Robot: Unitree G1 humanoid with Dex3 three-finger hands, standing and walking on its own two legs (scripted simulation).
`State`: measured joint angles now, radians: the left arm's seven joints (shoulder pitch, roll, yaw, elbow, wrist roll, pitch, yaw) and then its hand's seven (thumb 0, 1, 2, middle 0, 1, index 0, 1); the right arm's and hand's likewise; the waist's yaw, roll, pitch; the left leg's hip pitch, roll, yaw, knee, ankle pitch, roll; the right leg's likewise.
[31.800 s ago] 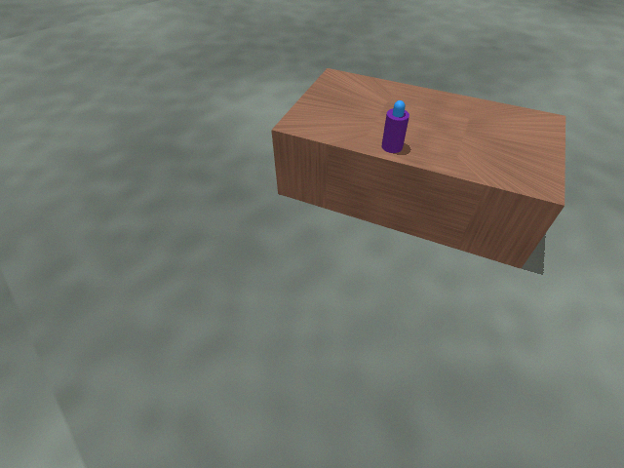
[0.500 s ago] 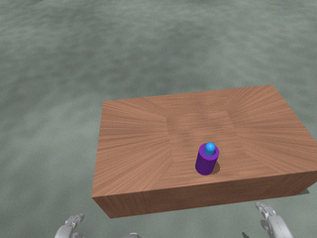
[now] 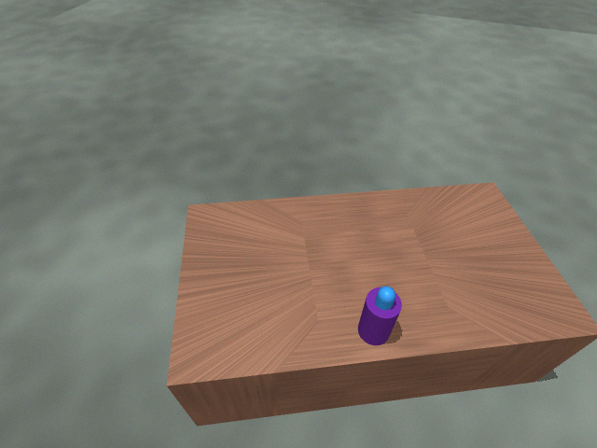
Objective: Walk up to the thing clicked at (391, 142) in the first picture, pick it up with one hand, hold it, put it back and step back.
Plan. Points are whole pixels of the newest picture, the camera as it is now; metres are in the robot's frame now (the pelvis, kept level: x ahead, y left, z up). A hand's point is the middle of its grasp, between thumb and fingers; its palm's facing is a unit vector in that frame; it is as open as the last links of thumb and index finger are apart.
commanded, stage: stand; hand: right
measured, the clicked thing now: (380, 312) +0.47 -0.18 -0.31
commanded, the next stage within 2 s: step back in 1.78 s
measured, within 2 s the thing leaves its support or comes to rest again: neither
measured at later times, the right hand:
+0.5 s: hand out of the picture +0.05 -0.24 -0.15, palm faces -0.02 +0.94 -0.34, open 7.4 cm
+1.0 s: hand out of the picture +0.07 -0.24 -0.14, palm faces -0.01 +0.94 -0.35, open 7.4 cm
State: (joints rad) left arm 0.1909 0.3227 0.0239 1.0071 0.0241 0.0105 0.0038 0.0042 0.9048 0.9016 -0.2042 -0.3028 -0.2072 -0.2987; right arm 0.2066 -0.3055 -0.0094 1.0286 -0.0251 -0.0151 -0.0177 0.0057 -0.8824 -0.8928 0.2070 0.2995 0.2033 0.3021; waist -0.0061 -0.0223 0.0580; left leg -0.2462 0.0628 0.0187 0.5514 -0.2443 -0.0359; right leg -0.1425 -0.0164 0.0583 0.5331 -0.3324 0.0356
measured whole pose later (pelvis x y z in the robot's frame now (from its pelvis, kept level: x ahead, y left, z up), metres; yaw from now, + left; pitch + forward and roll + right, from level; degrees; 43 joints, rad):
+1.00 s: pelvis +0.00 +0.01 +0.01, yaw +1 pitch -4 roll +0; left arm 0.13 0.35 0.01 1.13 0.02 0.00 0.00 0.00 0.91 0.90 -0.20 -0.30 -0.21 -0.30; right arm 0.11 -0.33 -0.01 1.15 -0.01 -0.01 0.00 0.00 -0.90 -0.90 0.21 0.30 0.20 0.30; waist -0.01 -0.02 0.07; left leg -0.17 0.04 0.02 0.39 -0.16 -0.03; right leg -0.06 -0.04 0.05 0.36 -0.25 0.05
